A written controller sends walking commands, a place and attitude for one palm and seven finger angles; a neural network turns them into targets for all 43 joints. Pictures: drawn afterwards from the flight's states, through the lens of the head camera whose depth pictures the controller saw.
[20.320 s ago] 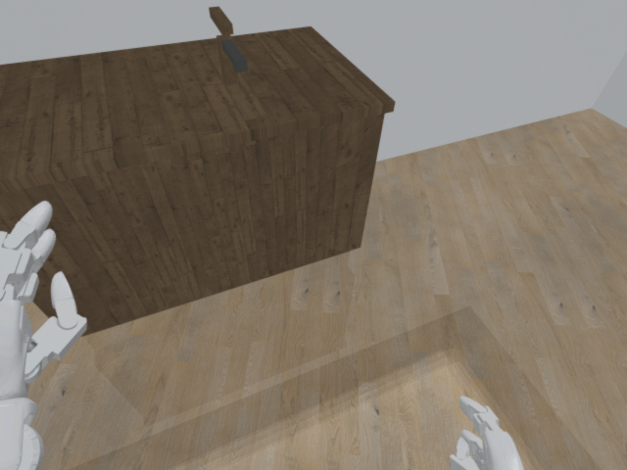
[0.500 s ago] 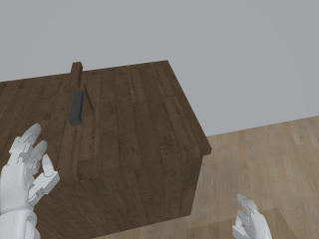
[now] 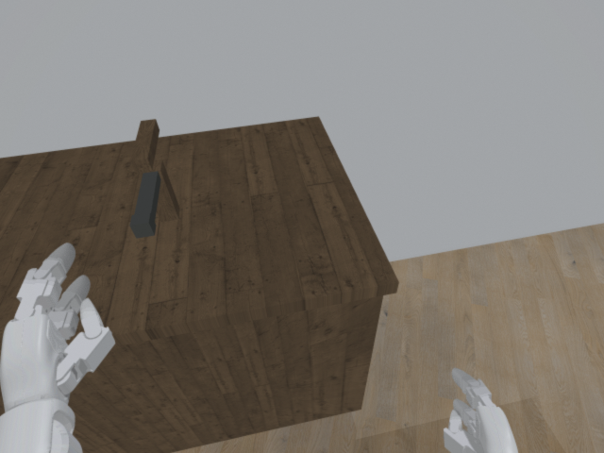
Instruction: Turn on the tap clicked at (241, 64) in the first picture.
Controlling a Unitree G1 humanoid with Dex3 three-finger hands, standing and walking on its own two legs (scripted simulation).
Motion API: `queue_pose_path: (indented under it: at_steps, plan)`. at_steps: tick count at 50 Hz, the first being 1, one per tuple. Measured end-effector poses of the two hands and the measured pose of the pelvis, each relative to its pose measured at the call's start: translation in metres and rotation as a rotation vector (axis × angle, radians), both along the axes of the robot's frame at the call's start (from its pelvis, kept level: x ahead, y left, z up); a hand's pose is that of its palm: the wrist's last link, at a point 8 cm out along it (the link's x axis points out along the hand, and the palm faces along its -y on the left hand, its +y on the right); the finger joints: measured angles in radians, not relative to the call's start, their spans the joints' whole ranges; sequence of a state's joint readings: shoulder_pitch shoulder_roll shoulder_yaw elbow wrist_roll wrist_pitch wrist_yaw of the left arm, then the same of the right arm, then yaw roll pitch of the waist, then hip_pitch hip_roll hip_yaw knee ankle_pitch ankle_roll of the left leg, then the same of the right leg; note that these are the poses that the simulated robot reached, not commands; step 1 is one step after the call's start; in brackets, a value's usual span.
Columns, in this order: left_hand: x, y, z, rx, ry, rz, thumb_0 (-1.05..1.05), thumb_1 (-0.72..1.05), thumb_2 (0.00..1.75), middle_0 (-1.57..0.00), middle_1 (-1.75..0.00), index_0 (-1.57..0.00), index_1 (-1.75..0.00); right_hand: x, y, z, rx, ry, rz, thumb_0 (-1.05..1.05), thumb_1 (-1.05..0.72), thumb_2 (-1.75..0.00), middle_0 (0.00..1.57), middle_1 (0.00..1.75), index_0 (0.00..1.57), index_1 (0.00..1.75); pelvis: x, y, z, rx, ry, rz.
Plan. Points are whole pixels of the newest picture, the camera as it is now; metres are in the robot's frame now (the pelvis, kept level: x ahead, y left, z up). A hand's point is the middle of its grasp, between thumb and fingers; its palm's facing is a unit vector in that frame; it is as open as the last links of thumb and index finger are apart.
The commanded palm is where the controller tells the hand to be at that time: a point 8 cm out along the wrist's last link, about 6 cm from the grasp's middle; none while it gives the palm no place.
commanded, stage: turn the palm inward beside the body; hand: left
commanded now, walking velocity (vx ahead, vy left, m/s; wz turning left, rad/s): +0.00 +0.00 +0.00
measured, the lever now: (143, 225) +0.40 +0.31 +0.09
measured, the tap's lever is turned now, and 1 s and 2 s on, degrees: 0 0 0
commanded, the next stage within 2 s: reach beside the lever's end, fingers flat in 0.28 s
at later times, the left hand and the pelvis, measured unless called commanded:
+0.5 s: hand (117, 328) +0.20 +0.22 +0.14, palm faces +0.49 -0.86 -0.13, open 7.4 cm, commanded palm +0.15 +0.27 +0.15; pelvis +0.01 -0.01 +0.00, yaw +0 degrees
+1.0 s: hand (120, 298) +0.24 +0.25 +0.13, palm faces +0.51 -0.85 -0.12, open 7.5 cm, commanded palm +0.20 +0.30 +0.13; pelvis +0.01 +0.01 +0.00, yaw -1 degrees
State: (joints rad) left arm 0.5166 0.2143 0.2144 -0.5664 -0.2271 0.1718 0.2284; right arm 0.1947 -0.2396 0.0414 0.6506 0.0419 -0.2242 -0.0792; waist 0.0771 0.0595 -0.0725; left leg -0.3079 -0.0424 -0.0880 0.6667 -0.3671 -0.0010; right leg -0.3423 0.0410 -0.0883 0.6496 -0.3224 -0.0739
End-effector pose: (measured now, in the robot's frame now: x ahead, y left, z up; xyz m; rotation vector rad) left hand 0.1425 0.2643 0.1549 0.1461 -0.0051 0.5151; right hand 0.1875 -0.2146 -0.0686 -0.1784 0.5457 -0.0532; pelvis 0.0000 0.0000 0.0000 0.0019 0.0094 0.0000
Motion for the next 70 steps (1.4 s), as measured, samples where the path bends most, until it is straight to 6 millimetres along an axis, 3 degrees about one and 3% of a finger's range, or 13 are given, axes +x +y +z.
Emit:
queue_pose_path:
  at_steps: [24,54,64,70]
  plan:
    - [0.008,-0.007,-0.002,-0.008,0.005,-0.001,0.02,0.89,0.9,-0.2,-0.3,-0.2,-0.3,0.006,-0.007,-0.003,0.002,0.016,-0.008,0.02,-0.91,-0.9,0.21,0.3,0.2,0.3,0.007,-0.006,0.001,0.003,0.006,0.002]
    - [0.063,0.027,-0.023,-0.041,0.018,0.033,0.02,0.9,0.9,-0.2,-0.28,-0.2,-0.28,-0.007,-0.005,-0.009,-0.033,0.116,-0.065,0.01,-0.91,-0.9,0.21,0.3,0.2,0.3,0.008,0.007,0.004,-0.001,0.022,-0.011]
    - [0.088,0.026,-0.026,-0.048,0.013,0.007,0.02,0.9,0.9,-0.19,-0.26,-0.19,-0.26,-0.009,0.001,-0.012,-0.031,0.139,-0.072,0.01,-0.91,-0.9,0.21,0.3,0.2,0.3,0.007,0.013,0.005,-0.001,0.029,-0.014]
    - [0.099,0.039,-0.033,-0.061,0.038,0.041,0.02,0.89,0.9,-0.19,-0.24,-0.18,-0.25,-0.012,0.0,-0.011,-0.032,0.161,-0.09,0.01,-0.91,-0.9,0.21,0.3,0.2,0.3,0.008,0.013,0.006,-0.001,0.036,-0.023]
